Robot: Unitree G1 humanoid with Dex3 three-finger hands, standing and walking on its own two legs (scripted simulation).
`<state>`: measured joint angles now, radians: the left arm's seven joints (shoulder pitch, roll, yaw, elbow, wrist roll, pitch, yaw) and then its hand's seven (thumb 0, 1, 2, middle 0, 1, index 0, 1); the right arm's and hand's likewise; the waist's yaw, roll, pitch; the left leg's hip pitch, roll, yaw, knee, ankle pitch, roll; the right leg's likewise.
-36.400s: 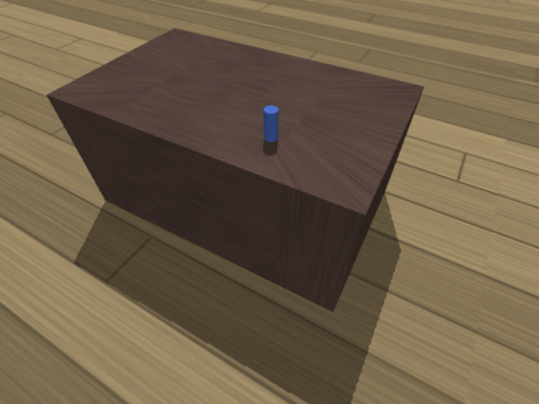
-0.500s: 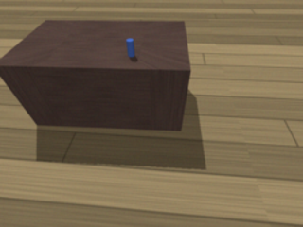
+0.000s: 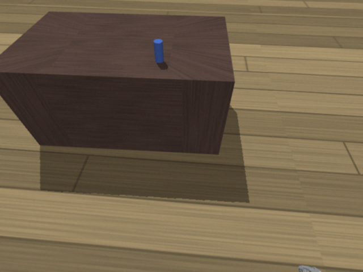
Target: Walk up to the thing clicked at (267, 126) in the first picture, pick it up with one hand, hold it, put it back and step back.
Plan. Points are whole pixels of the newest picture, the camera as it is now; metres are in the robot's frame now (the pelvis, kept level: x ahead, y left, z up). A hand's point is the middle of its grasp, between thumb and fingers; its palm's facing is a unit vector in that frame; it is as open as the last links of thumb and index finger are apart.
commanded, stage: step back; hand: left
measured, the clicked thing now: (158, 51) +1.14 +0.13 -0.11
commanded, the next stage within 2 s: stand in 0.10 s
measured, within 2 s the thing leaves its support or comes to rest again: neither
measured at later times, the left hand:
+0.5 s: hand out of the picture +0.07 +0.23 -0.14, palm faces -0.04 -0.95 -0.32, open 7.4 cm
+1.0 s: hand out of the picture +0.06 +0.24 -0.14, palm faces -0.04 -0.94 -0.34, open 7.4 cm
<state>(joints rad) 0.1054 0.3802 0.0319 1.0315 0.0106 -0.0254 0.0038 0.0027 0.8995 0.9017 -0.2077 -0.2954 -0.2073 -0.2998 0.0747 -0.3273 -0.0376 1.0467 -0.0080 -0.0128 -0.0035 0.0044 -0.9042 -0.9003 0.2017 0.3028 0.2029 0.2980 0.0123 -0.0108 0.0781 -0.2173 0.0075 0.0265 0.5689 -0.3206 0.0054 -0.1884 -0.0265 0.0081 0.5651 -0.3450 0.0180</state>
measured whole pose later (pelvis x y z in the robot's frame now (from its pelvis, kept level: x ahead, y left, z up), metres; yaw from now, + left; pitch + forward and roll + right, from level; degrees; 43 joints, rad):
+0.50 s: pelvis -0.02 -0.02 +0.02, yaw +0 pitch -2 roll +0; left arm 0.08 0.34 0.00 1.14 0.01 -0.02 -0.01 0.00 0.90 0.90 -0.21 -0.30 -0.21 -0.30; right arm 0.08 -0.34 -0.02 1.15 0.00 -0.01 0.01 0.00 -0.91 -0.90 0.20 0.30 0.20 0.30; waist -0.01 0.00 0.07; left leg -0.11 0.03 0.02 0.32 -0.16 -0.02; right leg -0.09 0.00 0.00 0.33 -0.19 0.00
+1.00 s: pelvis -0.02 -0.01 +0.02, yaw +0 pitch -2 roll +0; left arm 0.11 0.35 0.00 1.14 0.01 -0.02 -0.01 0.00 0.90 0.90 -0.21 -0.30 -0.21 -0.30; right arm 0.11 -0.34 0.00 1.15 -0.01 -0.01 0.01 0.00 -0.91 -0.90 0.20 0.30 0.20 0.30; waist -0.01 0.00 0.04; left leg -0.13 0.03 0.02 0.31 -0.16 -0.02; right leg -0.10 -0.01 0.00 0.32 -0.19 0.00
